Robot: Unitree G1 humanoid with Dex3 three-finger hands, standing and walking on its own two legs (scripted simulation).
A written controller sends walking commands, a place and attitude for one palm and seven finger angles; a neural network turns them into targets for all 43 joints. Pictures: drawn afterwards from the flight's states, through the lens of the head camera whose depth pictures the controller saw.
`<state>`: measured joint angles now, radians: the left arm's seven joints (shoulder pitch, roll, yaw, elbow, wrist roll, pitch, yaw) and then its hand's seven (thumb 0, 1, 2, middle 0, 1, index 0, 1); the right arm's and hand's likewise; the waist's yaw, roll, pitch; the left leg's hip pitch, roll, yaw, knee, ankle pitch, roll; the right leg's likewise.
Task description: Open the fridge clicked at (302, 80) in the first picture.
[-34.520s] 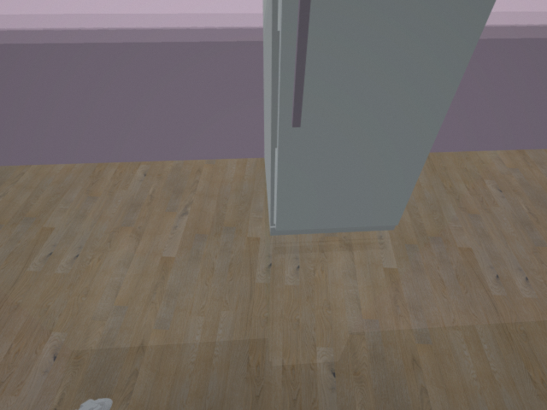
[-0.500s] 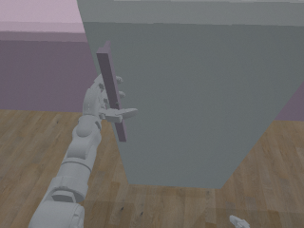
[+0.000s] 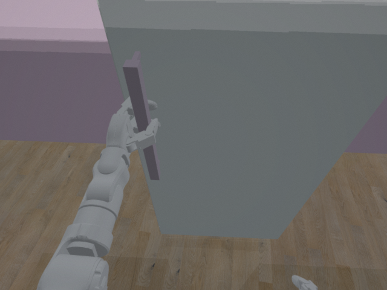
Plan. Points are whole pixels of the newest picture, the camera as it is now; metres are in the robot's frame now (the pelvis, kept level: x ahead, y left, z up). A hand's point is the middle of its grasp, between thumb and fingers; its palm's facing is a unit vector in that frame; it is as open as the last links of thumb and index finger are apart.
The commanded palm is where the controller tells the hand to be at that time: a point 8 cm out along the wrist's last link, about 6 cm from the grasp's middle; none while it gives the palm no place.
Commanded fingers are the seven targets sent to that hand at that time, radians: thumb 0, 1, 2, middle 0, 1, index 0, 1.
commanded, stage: grip the handle and tug to test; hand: left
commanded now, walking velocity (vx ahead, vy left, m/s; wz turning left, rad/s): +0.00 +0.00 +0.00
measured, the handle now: (148, 127) +0.46 +0.11 +0.09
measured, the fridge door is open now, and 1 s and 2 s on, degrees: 0 0 6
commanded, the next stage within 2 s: pull the door a little, standing still in 0.58 s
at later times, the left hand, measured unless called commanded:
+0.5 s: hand (151, 133) +0.40 +0.09 +0.12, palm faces -0.05 -1.00 +0.01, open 6.0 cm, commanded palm +0.36 +0.15 +0.13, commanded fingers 0.00 0.90 0.90 -0.45 -1.40 -0.45 -1.40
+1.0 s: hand (151, 134) +0.40 +0.09 +0.12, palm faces -0.05 -1.00 +0.01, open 6.1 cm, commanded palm +0.34 +0.14 +0.13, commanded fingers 0.00 0.90 0.90 -0.45 -1.40 -0.45 -1.40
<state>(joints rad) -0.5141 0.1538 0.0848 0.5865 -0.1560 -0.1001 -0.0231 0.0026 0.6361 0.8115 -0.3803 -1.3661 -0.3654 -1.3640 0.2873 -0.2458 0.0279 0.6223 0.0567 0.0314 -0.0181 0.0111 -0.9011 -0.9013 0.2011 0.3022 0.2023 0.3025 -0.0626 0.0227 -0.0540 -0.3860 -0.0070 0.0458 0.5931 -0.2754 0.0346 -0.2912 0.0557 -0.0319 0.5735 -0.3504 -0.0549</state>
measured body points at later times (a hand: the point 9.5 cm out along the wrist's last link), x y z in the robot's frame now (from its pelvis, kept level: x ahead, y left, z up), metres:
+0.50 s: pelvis +0.01 +0.00 +0.00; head +0.02 -0.01 +0.45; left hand +0.40 +0.15 +0.12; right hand +0.11 -0.25 -0.11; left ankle +0.02 +0.10 -0.73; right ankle -0.04 -0.08 -0.73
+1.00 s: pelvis +0.05 -0.01 +0.01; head +0.06 -0.02 +0.46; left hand +0.40 +0.15 +0.13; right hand +0.20 -0.24 -0.09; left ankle +0.02 +0.10 -0.73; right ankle -0.03 -0.08 -0.72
